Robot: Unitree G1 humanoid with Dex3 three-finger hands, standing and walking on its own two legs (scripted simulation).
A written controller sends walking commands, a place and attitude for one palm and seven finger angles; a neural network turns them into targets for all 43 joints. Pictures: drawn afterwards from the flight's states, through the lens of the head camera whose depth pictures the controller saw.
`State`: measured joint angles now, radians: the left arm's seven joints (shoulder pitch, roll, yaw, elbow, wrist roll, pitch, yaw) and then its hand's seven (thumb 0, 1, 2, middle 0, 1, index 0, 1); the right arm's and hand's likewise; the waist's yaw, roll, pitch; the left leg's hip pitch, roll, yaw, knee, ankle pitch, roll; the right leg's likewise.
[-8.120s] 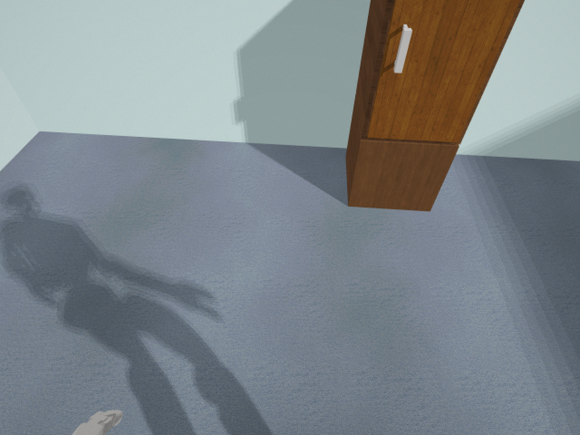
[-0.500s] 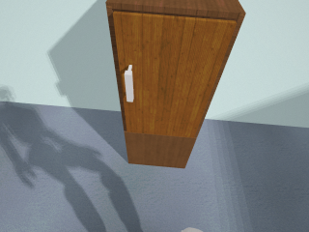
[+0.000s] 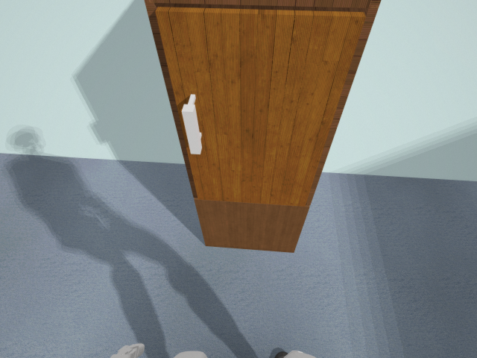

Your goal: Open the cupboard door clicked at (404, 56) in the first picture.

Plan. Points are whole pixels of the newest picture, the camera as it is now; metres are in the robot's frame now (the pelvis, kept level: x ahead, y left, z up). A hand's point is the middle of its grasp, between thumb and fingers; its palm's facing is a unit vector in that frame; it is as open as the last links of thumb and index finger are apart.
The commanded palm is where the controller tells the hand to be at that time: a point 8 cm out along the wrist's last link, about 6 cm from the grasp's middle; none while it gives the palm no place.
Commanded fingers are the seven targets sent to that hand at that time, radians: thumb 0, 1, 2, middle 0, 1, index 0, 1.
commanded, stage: come to a stop and stand still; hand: left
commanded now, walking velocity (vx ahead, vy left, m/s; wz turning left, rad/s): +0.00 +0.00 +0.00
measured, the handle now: (194, 124) +0.58 +0.14 +0.02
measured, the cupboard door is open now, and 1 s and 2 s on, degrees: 0 0 0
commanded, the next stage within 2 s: look again from close up in 0.86 s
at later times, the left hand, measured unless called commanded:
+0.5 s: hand out of the picture -0.05 +0.20 -0.16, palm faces +0.01 -0.98 -0.20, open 7.4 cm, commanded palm none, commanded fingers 0.00 0.90 0.90 -0.20 -0.30 -0.20 -0.30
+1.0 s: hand out of the picture -0.08 +0.18 -0.17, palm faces -0.01 -0.99 -0.17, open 7.4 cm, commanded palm none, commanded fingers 0.00 0.90 0.90 -0.20 -0.30 -0.20 -0.30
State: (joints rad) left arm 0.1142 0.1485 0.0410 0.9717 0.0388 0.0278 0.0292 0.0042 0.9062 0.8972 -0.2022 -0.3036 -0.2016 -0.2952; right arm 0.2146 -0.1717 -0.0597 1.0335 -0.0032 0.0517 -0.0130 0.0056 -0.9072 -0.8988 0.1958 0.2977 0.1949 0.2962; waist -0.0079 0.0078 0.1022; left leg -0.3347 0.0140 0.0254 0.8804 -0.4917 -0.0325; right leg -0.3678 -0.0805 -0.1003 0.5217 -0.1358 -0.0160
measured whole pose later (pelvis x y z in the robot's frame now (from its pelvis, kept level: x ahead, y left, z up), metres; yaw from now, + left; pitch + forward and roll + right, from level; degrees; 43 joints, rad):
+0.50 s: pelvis -0.05 +0.03 +0.01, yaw -1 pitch -2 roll +1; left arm 0.29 0.13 0.00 1.14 0.01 0.00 0.03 0.01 0.91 0.90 -0.20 -0.30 -0.20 -0.29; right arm 0.25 -0.17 -0.02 1.11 0.00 0.00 -0.03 0.01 -0.93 -0.90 0.20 0.30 0.20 0.30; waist -0.01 0.03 0.03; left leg -0.18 -0.01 0.06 0.42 -0.21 0.02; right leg -0.15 -0.02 -0.03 0.45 -0.27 0.00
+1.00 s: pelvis -0.06 +0.03 +0.01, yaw -1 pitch -1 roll -1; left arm 0.31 0.11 -0.01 1.14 0.02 -0.02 0.04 0.01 0.91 0.90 -0.20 -0.30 -0.20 -0.29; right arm 0.33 -0.12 0.00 1.15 0.00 0.00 -0.02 0.01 -0.91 -0.90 0.20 0.30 0.20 0.30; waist -0.01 0.02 0.04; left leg -0.24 0.02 0.05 0.46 -0.20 0.01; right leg -0.19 0.01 -0.04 0.43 -0.23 -0.01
